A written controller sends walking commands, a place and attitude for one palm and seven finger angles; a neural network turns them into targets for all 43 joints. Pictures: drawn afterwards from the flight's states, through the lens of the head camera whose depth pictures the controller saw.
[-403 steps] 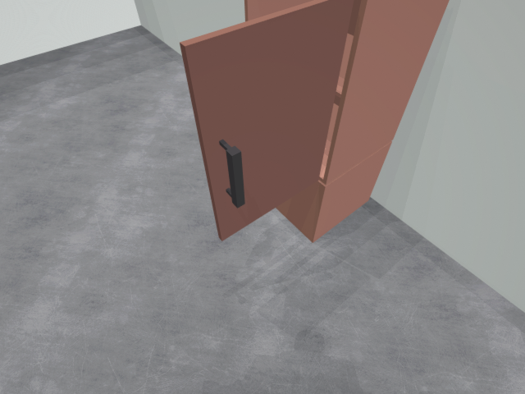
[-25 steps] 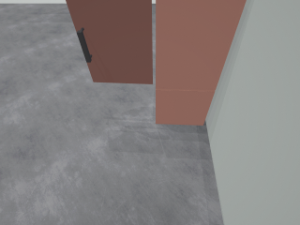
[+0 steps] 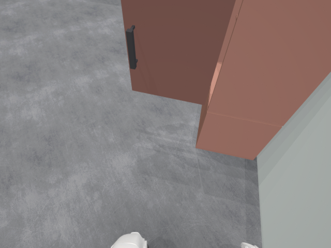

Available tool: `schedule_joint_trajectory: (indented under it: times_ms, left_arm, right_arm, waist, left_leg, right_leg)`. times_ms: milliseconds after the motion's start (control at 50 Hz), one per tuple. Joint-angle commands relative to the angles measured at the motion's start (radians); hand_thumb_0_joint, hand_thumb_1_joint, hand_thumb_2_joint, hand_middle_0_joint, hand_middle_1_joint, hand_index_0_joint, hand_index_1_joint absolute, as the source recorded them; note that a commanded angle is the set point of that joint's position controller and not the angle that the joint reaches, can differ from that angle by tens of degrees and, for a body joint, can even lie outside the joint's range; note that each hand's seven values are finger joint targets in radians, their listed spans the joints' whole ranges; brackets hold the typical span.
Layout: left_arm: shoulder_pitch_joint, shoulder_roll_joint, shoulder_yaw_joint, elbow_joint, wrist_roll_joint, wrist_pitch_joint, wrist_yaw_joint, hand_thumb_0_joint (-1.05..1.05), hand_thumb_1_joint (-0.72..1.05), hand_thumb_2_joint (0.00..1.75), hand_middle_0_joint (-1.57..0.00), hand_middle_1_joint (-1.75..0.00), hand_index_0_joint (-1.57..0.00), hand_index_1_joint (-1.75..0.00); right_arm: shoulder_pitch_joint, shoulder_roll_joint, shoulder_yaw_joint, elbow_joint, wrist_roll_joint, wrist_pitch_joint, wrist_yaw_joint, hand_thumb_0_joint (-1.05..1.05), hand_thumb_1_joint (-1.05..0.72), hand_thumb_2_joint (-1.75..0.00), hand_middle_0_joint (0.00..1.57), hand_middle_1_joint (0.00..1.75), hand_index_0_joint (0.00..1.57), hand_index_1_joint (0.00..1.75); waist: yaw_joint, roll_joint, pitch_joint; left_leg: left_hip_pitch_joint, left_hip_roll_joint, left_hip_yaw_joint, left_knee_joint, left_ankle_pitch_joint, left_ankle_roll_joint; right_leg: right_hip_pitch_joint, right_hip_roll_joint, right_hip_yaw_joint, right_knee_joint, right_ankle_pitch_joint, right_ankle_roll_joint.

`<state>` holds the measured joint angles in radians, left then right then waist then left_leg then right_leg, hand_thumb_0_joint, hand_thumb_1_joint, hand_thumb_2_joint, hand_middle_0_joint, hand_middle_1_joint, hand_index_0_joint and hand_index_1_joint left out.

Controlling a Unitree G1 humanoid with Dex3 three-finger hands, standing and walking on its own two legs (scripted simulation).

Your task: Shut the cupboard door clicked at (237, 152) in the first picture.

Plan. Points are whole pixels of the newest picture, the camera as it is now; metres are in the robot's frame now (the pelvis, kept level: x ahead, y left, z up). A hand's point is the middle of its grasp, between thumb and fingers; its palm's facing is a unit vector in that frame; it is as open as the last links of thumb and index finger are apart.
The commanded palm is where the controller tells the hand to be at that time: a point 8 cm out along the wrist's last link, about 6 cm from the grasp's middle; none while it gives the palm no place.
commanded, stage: take the last steps up to it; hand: left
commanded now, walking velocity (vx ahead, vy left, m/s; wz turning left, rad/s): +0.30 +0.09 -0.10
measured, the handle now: (133, 47) +0.86 +0.23 -0.04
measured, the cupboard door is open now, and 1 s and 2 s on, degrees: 89 89 89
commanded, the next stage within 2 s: come to a stop and stand still in 0.74 s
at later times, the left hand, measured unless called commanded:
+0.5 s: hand (119, 189) +0.28 +0.17 -0.13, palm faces -0.03 -0.98 -0.20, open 7.4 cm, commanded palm none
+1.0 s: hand (103, 164) +0.36 +0.24 -0.16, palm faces +0.01 -0.99 -0.17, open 7.4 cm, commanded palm none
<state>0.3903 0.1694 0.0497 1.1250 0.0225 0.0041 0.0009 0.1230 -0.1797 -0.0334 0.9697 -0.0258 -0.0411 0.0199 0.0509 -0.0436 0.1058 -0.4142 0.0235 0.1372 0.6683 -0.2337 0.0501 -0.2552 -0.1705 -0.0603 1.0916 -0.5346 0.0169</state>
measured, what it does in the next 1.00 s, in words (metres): walks ahead: right foot, then left foot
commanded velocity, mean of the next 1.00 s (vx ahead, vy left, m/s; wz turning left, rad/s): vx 0.15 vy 0.03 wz -0.02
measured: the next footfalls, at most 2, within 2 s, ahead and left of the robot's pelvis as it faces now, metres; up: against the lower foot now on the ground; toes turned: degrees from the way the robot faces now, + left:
right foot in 0.38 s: +0.23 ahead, -0.10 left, +0.00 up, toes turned -11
left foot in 0.78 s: +0.40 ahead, +0.16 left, +0.00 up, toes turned +4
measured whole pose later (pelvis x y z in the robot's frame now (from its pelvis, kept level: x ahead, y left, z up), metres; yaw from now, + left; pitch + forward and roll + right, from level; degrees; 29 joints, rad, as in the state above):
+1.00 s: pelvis +0.33 +0.07 +0.02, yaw -3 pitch +0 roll +1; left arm 0.24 0.17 0.04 1.06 0.01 0.01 0.01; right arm 0.18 -0.16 -0.01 1.01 -0.02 -0.03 -0.04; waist 0.03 -0.05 0.07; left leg -0.26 0.00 0.14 0.46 -0.20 0.05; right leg -0.42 -0.06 -0.05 0.93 -0.41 0.01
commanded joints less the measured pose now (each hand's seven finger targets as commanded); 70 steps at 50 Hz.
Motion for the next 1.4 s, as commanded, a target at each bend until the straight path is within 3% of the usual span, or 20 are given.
schedule_joint_trajectory:
  times_ms: [0,60,240,320,340,360,380,440,500,640,700,740,760,800,900,1120,1180,1220,1240,1380]
  left_arm:
    - [-0.090,0.056,0.018,-0.121,0.005,-0.034,-0.002,0.00,0.90,0.90,-0.20,-0.30,-0.20,-0.30]
    - [-0.055,0.030,0.014,-0.111,0.007,-0.020,-0.009,0.00,0.90,0.90,-0.20,-0.30,-0.20,-0.30]
    - [-0.237,0.052,0.013,-0.209,0.005,-0.019,-0.018,0.00,0.90,0.90,-0.20,-0.30,-0.20,-0.30]
    - [-0.135,0.092,0.025,-0.185,0.009,-0.036,-0.015,0.00,0.90,0.90,-0.20,-0.30,-0.20,-0.30]
    - [-0.015,0.151,0.040,-0.151,0.013,-0.049,-0.010,0.00,0.90,0.90,-0.20,-0.30,-0.20,-0.30]
    - [0.094,0.248,0.063,-0.123,0.011,-0.057,-0.003,0.00,0.90,0.90,-0.20,-0.30,-0.20,-0.30]
    - [0.110,0.255,0.060,-0.121,-0.004,-0.056,0.006,0.00,0.90,0.90,-0.20,-0.30,-0.20,-0.30]
    - [-0.058,0.142,0.034,-0.159,-0.007,-0.066,0.017,0.00,0.90,0.90,-0.20,-0.30,-0.20,-0.30]
    - [-0.076,0.104,0.022,-0.145,-0.004,-0.086,0.013,0.00,0.90,0.90,-0.20,-0.30,-0.20,-0.30]
    - [-0.038,0.148,0.031,-0.084,0.004,-0.083,0.005,0.00,0.90,0.90,-0.20,-0.30,-0.20,-0.30]
    - [-0.061,0.159,0.035,-0.072,0.002,-0.068,0.007,0.00,0.90,0.90,-0.20,-0.30,-0.20,-0.30]
    - [-0.052,0.123,0.024,-0.082,-0.003,-0.054,0.004,0.00,0.90,0.90,-0.20,-0.30,-0.20,-0.30]
    - [-0.024,0.066,0.014,-0.096,-0.010,-0.051,0.004,0.00,0.90,0.90,-0.20,-0.30,-0.20,-0.30]
    - [-0.090,0.059,0.003,-0.134,-0.001,-0.047,0.012,0.00,0.90,0.90,-0.20,-0.30,-0.20,-0.30]
    - [-0.023,0.017,-0.011,-0.062,-0.015,-0.005,0.014,0.00,0.90,0.90,-0.20,-0.30,-0.20,-0.30]
    - [-0.133,0.088,0.018,-0.179,-0.002,0.043,0.018,0.00,0.90,0.90,-0.20,-0.30,-0.20,-0.30]
    - [-0.087,0.135,0.026,-0.180,0.000,0.024,0.022,0.00,0.90,0.90,-0.20,-0.30,-0.20,-0.30]
    - [-0.109,0.213,0.031,-0.185,0.006,0.008,0.029,0.00,0.90,0.90,-0.20,-0.30,-0.20,-0.30]
    - [-0.130,0.211,0.021,-0.192,0.006,0.004,0.031,0.00,0.90,0.90,-0.20,-0.30,-0.20,-0.30]
    - [-0.136,0.198,0.029,-0.180,-0.004,-0.012,0.048,0.00,0.90,0.90,-0.20,-0.30,-0.20,-0.30]
  right_arm:
    - [0.174,-0.141,-0.028,0.008,-0.004,-0.003,-0.039,0.00,-0.90,-0.90,0.20,0.30,0.20,0.30]
    - [0.176,-0.114,-0.020,0.024,-0.003,-0.023,-0.042,0.00,-0.90,-0.90,0.20,0.30,0.20,0.30]
    - [0.213,-0.127,-0.025,0.049,-0.008,-0.019,-0.028,0.00,-0.90,-0.90,0.20,0.30,0.20,0.30]
    - [0.214,-0.121,-0.018,0.066,-0.003,-0.012,-0.025,0.00,-0.90,-0.90,0.20,0.30,0.20,0.30]
    - [0.213,-0.101,-0.015,0.061,0.007,-0.016,-0.021,0.00,-0.90,-0.90,0.20,0.30,0.20,0.30]
    - [0.233,-0.070,-0.013,0.034,0.012,-0.018,-0.014,0.00,-0.90,-0.90,0.20,0.30,0.20,0.30]
    - [0.186,-0.119,-0.023,0.021,0.003,-0.011,-0.015,0.00,-0.90,-0.90,0.20,0.30,0.20,0.30]
    - [0.129,-0.070,-0.023,0.040,0.004,0.004,-0.013,0.00,-0.90,-0.90,0.20,0.30,0.20,0.30]
    - [0.196,-0.029,-0.014,0.063,0.001,0.019,-0.006,0.00,-0.90,-0.90,0.20,0.30,0.20,0.30]
    - [0.096,-0.010,-0.013,0.020,0.005,0.011,0.010,0.00,-0.90,-0.90,0.20,0.30,0.20,0.30]
    - [0.137,-0.040,-0.016,0.030,0.002,-0.001,0.006,0.00,-0.90,-0.90,0.20,0.30,0.20,0.30]
    - [0.300,-0.132,-0.035,0.077,-0.004,-0.014,-0.007,0.00,-0.90,-0.90,0.20,0.30,0.20,0.30]
    - [0.381,-0.227,-0.057,0.088,-0.015,-0.015,-0.022,0.00,-0.90,-0.90,0.20,0.30,0.20,0.30]
    - [0.345,-0.233,-0.047,0.060,-0.007,0.007,-0.036,0.00,-0.90,-0.90,0.20,0.30,0.20,0.30]
    - [0.121,-0.100,0.010,0.018,0.000,-0.010,-0.064,0.00,-0.90,-0.90,0.20,0.30,0.20,0.30]
    - [0.126,-0.186,-0.046,0.032,-0.004,0.052,-0.080,0.00,-0.90,-0.90,0.20,0.30,0.20,0.30]
    - [0.122,-0.172,-0.054,0.022,0.011,0.060,-0.068,0.00,-0.90,-0.90,0.20,0.30,0.20,0.30]
    - [0.127,-0.077,-0.036,-0.005,0.022,0.075,-0.055,0.00,-0.90,-0.90,0.20,0.30,0.20,0.30]
    - [0.113,-0.076,-0.039,-0.002,0.023,0.090,-0.053,0.00,-0.90,-0.90,0.20,0.30,0.20,0.30]
    - [0.073,-0.082,-0.025,0.008,0.020,0.085,-0.043,0.00,-0.90,-0.90,0.20,0.30,0.20,0.30]
  waist:
    - [-0.077,0.194,-0.081]
    - [-0.033,0.123,-0.071]
    - [-0.043,0.074,-0.014]
    - [0.013,-0.007,-0.057]
    - [0.061,-0.120,-0.120]
    - [0.077,-0.323,-0.171]
    - [0.082,-0.216,-0.152]
    - [0.000,-0.023,-0.044]
    - [-0.044,-0.071,-0.096]
    - [-0.018,-0.102,-0.063]
    - [-0.054,-0.103,-0.059]
    - [-0.120,0.110,-0.139]
    - [-0.140,0.340,-0.194]
    - [-0.130,0.224,-0.144]
    - [-0.016,0.092,-0.087]
    - [-0.054,0.194,-0.113]
    - [-0.033,0.083,-0.190]
    - [-0.034,-0.205,-0.160]
    - [-0.031,-0.130,-0.168]
    - [-0.012,-0.109,-0.192]
  left_leg:
    - [0.205,0.303,-0.343,-0.461,-0.109,0.121]
    - [0.176,0.263,-0.237,-0.493,0.014,0.121]
    - [0.219,0.253,-0.166,-0.509,0.038,0.154]
    - [0.162,0.165,-0.089,-0.279,0.062,0.080]
    - [0.042,0.073,-0.011,-0.066,0.010,0.027]
    - [-0.188,-0.050,0.048,0.212,-0.280,-0.033]
    - [-0.234,-0.018,-0.066,0.411,-0.365,-0.039]
    - [-0.216,0.072,-0.158,0.456,-0.130,-0.057]
    - [-0.124,0.076,-0.115,0.316,-0.057,-0.086]
    - [-0.035,0.036,-0.046,-0.016,0.010,-0.087]
    - [0.133,0.004,-0.018,-0.159,0.068,-0.074]
    - [0.422,0.074,-0.098,-0.226,0.135,-0.040]
    - [0.539,0.301,-0.381,-0.293,0.194,0.057]
    - [0.388,0.395,-0.448,-0.405,0.049,0.168]
    - [0.137,0.277,-0.202,-0.401,0.513,0.095]
    - [0.236,0.317,-0.222,-0.258,0.679,0.111]
    - [0.204,0.188,-0.136,-0.133,0.418,0.007]
    - [0.051,-0.010,-0.043,0.115,-0.290,-0.081]
    - [0.049,-0.015,-0.105,0.258,-0.374,-0.081]
    - [-0.057,-0.016,-0.130,0.219,-0.269,-0.120]
  right_leg:
    - [-0.344,0.003,0.031,0.233,0.142,-0.032]
    - [-0.305,0.013,0.017,0.115,0.203,-0.023]
    - [-0.190,0.053,-0.018,-0.351,0.276,-0.023]
    - [0.102,0.102,-0.037,-0.577,0.326,-0.039]
    - [0.300,0.004,0.108,-0.650,0.290,-0.080]
    - [0.483,-0.250,0.482,-0.790,0.311,-0.195]
    - [0.428,-0.330,0.572,-0.864,0.335,-0.268]
    - [0.187,-0.220,0.313,-0.884,0.418,-0.202]
    - [0.157,-0.142,0.116,-0.882,0.597,-0.167]
    - [0.153,-0.125,0.051,-0.844,0.606,-0.156]
    - [0.084,-0.101,0.030,-0.766,0.510,-0.116]
    - [-0.079,-0.001,-0.044,-0.490,0.359,-0.071]
    - [-0.250,0.126,-0.127,-0.239,0.000,-0.026]
    - [-0.320,0.104,-0.006,0.073,-0.090,-0.049]
    - [-0.125,0.064,0.063,-0.091,0.151,0.001]
    - [-0.058,0.141,0.014,-0.404,0.164,-0.024]
    - [0.111,0.088,0.078,-0.660,0.612,-0.037]
    - [0.119,-0.195,0.281,-0.711,1.058,-0.202]
    - [0.090,-0.216,0.262,-0.725,1.047,-0.247]
    - [0.322,-0.135,0.183,-0.655,1.206,-0.210]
